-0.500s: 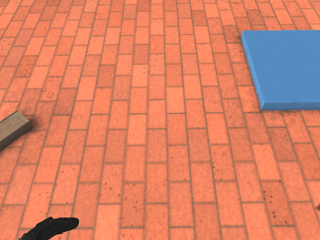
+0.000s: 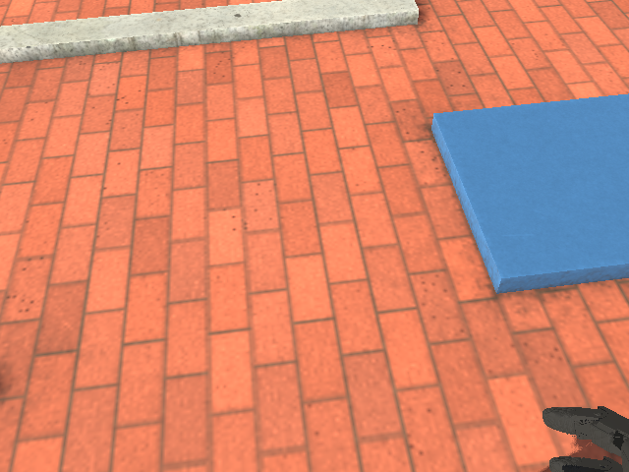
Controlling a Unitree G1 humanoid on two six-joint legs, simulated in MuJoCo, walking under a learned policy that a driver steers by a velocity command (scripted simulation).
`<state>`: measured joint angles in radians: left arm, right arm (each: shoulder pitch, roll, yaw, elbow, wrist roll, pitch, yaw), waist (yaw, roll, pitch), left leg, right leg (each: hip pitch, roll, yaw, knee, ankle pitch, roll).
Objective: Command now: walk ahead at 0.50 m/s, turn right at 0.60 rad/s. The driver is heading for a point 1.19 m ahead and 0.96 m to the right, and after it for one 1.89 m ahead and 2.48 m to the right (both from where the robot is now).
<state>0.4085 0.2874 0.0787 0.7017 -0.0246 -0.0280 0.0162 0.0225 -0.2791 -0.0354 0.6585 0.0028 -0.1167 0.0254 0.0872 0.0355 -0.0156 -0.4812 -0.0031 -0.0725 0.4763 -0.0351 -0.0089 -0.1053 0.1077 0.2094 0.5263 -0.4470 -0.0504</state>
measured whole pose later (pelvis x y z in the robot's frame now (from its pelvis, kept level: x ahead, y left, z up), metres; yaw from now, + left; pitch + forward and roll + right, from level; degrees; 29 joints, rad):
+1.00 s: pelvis +0.51 -0.14 +0.01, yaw -21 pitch +2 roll -1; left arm 0.41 0.27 0.06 0.82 -0.02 -0.05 0.01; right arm 0.00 -0.26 -0.03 0.73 0.01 -0.09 0.05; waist 0.09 0.05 0.01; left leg -0.58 0.05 -0.03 0.51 0.04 0.00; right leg 0.04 0.06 0.03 0.28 -0.36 -0.04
